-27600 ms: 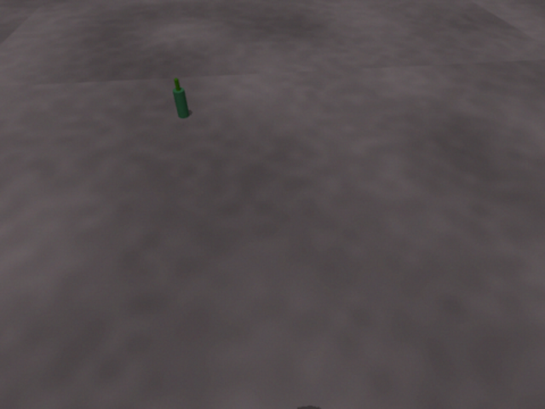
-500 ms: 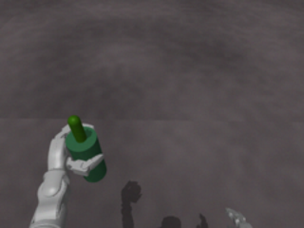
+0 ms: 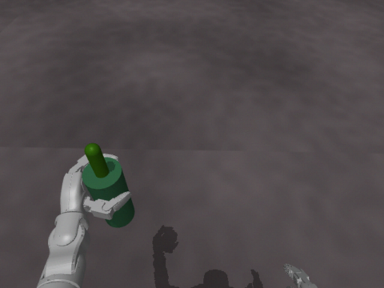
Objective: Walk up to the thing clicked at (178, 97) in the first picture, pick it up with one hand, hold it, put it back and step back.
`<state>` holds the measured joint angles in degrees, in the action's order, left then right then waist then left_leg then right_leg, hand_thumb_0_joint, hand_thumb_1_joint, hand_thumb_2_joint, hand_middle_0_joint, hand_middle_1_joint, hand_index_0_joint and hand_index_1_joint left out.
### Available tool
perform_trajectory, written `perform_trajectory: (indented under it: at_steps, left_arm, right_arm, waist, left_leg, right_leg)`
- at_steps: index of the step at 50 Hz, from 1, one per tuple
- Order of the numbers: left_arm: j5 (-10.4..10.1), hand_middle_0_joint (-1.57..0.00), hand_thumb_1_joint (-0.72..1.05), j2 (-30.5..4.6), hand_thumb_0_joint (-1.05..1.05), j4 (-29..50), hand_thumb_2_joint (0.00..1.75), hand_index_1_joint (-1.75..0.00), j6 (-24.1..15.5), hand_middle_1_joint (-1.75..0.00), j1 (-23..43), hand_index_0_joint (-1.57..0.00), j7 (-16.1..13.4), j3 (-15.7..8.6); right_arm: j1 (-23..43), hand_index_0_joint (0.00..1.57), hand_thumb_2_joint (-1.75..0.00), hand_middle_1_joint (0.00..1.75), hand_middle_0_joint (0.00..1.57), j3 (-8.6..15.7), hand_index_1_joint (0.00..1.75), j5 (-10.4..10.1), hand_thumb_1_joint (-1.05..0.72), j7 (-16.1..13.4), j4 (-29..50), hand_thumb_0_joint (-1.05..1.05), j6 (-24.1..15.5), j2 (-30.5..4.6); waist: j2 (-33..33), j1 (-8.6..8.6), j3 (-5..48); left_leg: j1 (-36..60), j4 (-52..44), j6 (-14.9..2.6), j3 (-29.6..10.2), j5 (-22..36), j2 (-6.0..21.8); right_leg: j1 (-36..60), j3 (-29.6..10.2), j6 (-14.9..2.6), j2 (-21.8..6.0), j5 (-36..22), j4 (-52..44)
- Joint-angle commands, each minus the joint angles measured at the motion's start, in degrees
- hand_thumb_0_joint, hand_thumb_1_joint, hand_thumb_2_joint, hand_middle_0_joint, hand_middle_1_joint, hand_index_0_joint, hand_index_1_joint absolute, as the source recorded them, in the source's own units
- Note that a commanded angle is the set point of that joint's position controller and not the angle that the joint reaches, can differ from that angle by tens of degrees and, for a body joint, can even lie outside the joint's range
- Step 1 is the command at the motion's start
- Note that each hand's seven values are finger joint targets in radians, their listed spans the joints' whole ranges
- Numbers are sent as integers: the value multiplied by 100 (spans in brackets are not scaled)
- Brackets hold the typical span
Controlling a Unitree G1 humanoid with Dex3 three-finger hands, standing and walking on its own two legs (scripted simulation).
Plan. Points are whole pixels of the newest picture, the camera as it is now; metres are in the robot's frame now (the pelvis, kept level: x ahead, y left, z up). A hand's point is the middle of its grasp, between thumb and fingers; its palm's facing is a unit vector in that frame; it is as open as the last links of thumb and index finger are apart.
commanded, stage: hold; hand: left
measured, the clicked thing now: (108, 186) +0.33 +0.18 +0.03
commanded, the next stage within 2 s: crouch in 0.64 s
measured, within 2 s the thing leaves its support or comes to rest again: neither
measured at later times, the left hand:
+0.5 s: hand (112, 188) +0.33 +0.17 +0.03, palm faces +0.11 -0.99 -0.03, open 9.9 cm
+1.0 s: hand (115, 192) +0.33 +0.17 +0.00, palm faces +0.12 -0.99 -0.02, open 9.9 cm
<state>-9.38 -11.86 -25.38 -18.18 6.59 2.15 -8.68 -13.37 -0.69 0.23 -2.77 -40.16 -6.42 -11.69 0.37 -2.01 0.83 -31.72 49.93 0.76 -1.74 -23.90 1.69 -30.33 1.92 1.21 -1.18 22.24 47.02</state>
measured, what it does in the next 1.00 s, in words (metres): stands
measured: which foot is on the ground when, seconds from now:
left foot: down 0.00-1.00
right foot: down 0.00-1.00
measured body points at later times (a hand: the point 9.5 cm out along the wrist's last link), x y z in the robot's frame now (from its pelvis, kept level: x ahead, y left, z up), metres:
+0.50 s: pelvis +0.00 -0.01 +0.00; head +0.05 +0.00 +0.45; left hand +0.32 +0.22 +0.04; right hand +0.13 -0.25 -0.11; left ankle +0.02 +0.12 -0.70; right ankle +0.02 -0.14 -0.70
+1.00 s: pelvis -0.01 -0.01 -0.01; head +0.05 +0.01 +0.43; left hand +0.32 +0.22 +0.01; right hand +0.12 -0.25 -0.12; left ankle +0.02 +0.12 -0.70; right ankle +0.02 -0.14 -0.70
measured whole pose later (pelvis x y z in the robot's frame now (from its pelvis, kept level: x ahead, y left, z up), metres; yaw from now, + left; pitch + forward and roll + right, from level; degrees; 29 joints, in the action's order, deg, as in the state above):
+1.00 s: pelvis -0.01 -0.01 -0.01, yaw +0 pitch +8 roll -1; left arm -8.7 -11.8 -35.3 -22.8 12.0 2.8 -10.1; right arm -11.7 0.0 0.7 -1.6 -40.1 -6.0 -12.0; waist -0.2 -2.7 0.9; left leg -37.7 53.3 1.1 -2.0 -23.9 1.7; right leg -36.7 2.0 0.8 -1.1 22.7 51.2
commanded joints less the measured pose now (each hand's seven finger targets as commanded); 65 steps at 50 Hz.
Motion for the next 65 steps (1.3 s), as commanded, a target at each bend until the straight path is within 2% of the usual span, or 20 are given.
perform_trajectory:
  at_steps: [1, 7, 11, 14, 19, 26, 28, 32, 33, 38, 43, 48, 51, 53, 54, 56, 59, 60, 63, 65]
  left_arm:
    - [-225, -121, 18, -748, 0, 2354, 117, -134, -862, -134, 2286, -122, 94, -214]
    - [-263, -118, 16, -855, 0, 2734, 116, -132, -826, -132, 2392, -120, -21, -368]
    - [-265, -119, 19, -896, 0, 2416, 120, -134, -813, -134, 2338, -120, -136, -627]
    - [-224, -118, 22, -898, 0, 2471, 120, -134, -828, -133, 2123, -119, -125, -606]
    - [-171, -119, 21, -690, 0, 2215, 117, -133, -830, -133, 2186, -120, 26, -269]
    - [-272, -118, 14, -630, 0, 2288, 114, -131, -866, -131, 2338, -119, 116, -148]
    - [-237, -117, 19, -890, 0, 2376, 113, -129, -900, -129, 2493, -118, 51, -398]
    - [-269, -120, 17, -802, 0, 2335, 117, -133, -944, -133, 2582, -121, -44, -436]
    - [-272, -119, 17, -988, 0, 2462, 118, -133, -978, -133, 2583, -120, -75, -621]
    - [-182, -118, 22, -909, 0, 2465, 115, -128, -934, -128, 2334, -119, -77, -509]
    - [-61, -121, 26, -665, 0, 1409, 117, -130, -880, -130, 2399, -122, -41, -258]
    - [-150, -123, 28, -528, 0, 351, 120, -133, -1223, -133, 2662, -124, 124, -366]
    - [-65, -124, 29, -907, 0, 42, 122, -135, -1617, -135, 2892, -125, 207, -657]
    - [-84, -125, 28, -811, 0, -103, 121, -135, -1930, -135, 2991, -126, 313, -595]
    - [-76, -126, 29, -1067, 0, -156, 122, -136, -2106, -136, 3161, -127, 317, -779]
    - [-117, -125, 27, -1043, 0, -269, 122, -136, -2451, -136, 3497, -126, 366, -723]
    - [-143, -121, 18, -1383, 0, -348, 117, -131, -2885, -130, 3776, -121, 353, -950]
    - [-176, -119, 19, -1229, 0, -321, 116, -129, -2972, -128, 3809, -119, 376, -807]
    - [-149, -116, 13, -1813, 0, -276, 113, -125, -3161, -123, 4082, -115, 389, -1176]
    - [-147, -116, 13, -1876, 0, -368, 114, -126, -3186, -124, 4142, -115, 376, -1267]
  right_arm:
    - [101, 20, -91, 30, 20, 307, 30, -27, -92, -47, 712, 0, -283, -821]
    - [-35, 20, -91, 30, 20, 266, 30, -18, -92, -56, 658, 0, -231, -774]
    - [59, 20, -91, 30, 20, 247, 30, -10, -92, -94, 635, 0, -190, -756]
    - [64, 20, -91, 30, 20, 254, 30, -8, -91, -103, 708, 0, -142, -754]
    - [184, 20, -91, 30, 20, 258, 30, -3, -92, -83, 738, 0, -129, -711]
    - [28, 20, -91, 30, 20, 315, 30, -10, -92, -54, 675, 0, -172, -814]
    - [52, 20, -91, 30, 20, 308, 30, -13, -92, -60, 673, 0, -161, -810]
    - [154, 20, -91, 30, 20, 246, 30, -14, -92, -83, 689, 0, -182, -757]
    - [124, 20, -91, 30, 20, 255, 30, -12, -92, -93, 684, 0, -184, -769]
    - [208, 20, -90, 30, 20, 236, 30, 5, -89, -104, 745, 0, -159, -739]
    - [224, 20, -90, 30, 20, 276, 30, 10, -87, -73, 653, 0, -141, -758]
    - [216, 20, -90, 30, 20, 393, 30, 20, -87, 70, 545, 0, -189, -861]
    - [87, 20, -90, 30, 20, 439, 30, 83, -87, 135, 458, 0, -175, -887]
    - [25, 20, -90, 30, 20, 437, 30, 134, -87, 218, 477, 0, -203, -870]
    - [26, 20, -90, 30, 20, 431, 30, 145, -87, 247, 466, 0, -205, -904]
    - [4, 20, -90, 30, 20, 407, 30, 195, -89, 300, 435, 0, -225, -942]
    - [0, 20, -91, 30, 20, 388, 30, 272, -90, 352, 450, 0, -229, -1015]
    - [-38, 20, -91, 30, 20, 435, 30, 286, -90, 362, 466, 0, -221, -1118]
    - [-40, 20, -91, 30, 20, 361, 30, 331, -91, 368, 427, 0, -159, -1156]
    - [-19, 20, -91, 30, 20, 354, 30, 346, -92, 381, 403, 0, -91, -1181]
  waist:
    - [596, 18, 2119]
    - [574, 2, 2493]
    - [407, 2, 1955]
    - [408, 52, 2139]
    - [427, -34, 1773]
    - [432, -99, 2169]
    - [446, -36, 2306]
    - [341, -41, 1959]
    - [437, 21, 2220]
    - [613, 25, 2130]
    - [186, -165, 1424]
    - [-125, -204, 1276]
    - [-66, -156, 1924]
    - [152, -215, 2392]
    - [435, -184, 2623]
    - [613, -236, 3049]
    - [903, -241, 3683]
    - [843, -264, 3847]
    - [1181, -181, 4342]
    - [1274, -150, 4589]
  left_leg:
    - [1139, -783, 9, 2, 1416, -107]
    - [1297, -586, -12, 14, 2256, -99]
    - [945, -666, -36, 56, 1757, -119]
    - [1019, -667, -39, 62, 1865, -124]
    - [795, -710, -71, 137, 1316, -172]
    - [1105, -641, -48, 39, 1669, -109]
    - [1114, -645, -47, 37, 1684, -116]
    - [877, -690, -73, 79, 1244, -145]
    - [947, -678, -64, 76, 1353, -149]
    - [918, -702, -41, 102, 1287, -164]
    - [486, -704, -105, 96, 696, -132]
    - [-173, -369, -137, 40, 172, -115]
    - [-569, 239, -153, 94, 488, -174]
    - [-729, 666, -129, 49, 604, -179]
    - [-883, 904, -109, 26, 541, -188]
    - [-1242, 1456, -91, -71, 647, -165]
    - [-1787, 2141, -81, -173, 622, -150]
    - [-1902, 2280, -81, -207, 628, -138]
    - [-2247, 2772, -79, -182, 868, -147]
    - [-2356, 3047, -67, -194, 1113, -136]
  right_leg:
    - [630, 123, -197, 185, -1428, -535]
    - [874, 95, -178, 190, -2137, -452]
    - [753, 54, -157, 168, -1821, -525]
    - [883, 62, -160, 160, -1928, -518]
    - [773, 6, -142, 125, -1560, -652]
    - [682, 84, -166, 174, -1760, -518]
    - [728, 82, -175, 168, -1762, -510]
    - [654, 31, -152, 145, -1432, -592]
    - [754, 33, -164, 141, -1507, -559]
    - [737, 27, -180, 150, -1440, -575]
    - [268, 26, -148, 155, -957, -634]
    - [-405, 49, -174, 138, -489, -241]
    - [-642, -39, -179, 93, -815, 248]
    - [-1135, -13, -207, 131, -853, 723]
    - [-1423, -9, -237, 138, -740, 995]
    - [-2153, 44, -273, 162, -666, 1611]
    - [-2991, 60, -316, 171, -470, 2350]
    - [-3158, 81, -328, 182, -428, 2520]
    - [-3536, 9, -359, 194, -571, 3030]
    - [-3829, -3, -372, 197, -696, 3356]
